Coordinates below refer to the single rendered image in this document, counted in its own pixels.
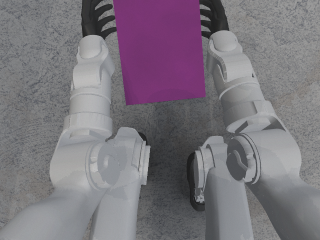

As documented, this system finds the robot right upper arm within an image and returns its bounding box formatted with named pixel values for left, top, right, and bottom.
left=226, top=128, right=320, bottom=240

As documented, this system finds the left robot hand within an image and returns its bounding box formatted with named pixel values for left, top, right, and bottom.
left=81, top=0, right=117, bottom=40

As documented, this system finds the robot left forearm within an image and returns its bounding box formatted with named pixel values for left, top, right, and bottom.
left=49, top=35, right=115, bottom=174

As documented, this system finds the carton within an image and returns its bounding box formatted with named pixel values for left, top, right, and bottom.
left=113, top=0, right=206, bottom=106

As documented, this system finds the robot right forearm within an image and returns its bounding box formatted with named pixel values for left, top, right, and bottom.
left=206, top=30, right=302, bottom=163

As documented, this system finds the right robot hand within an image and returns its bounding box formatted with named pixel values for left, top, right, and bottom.
left=199, top=0, right=230, bottom=39

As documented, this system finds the robot right foot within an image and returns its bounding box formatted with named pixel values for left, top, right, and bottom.
left=186, top=152, right=205, bottom=212

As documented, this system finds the robot right shin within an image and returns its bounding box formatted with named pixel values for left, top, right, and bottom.
left=194, top=136, right=224, bottom=202

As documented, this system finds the robot left upper arm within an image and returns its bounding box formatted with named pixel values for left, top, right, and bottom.
left=0, top=140, right=121, bottom=240

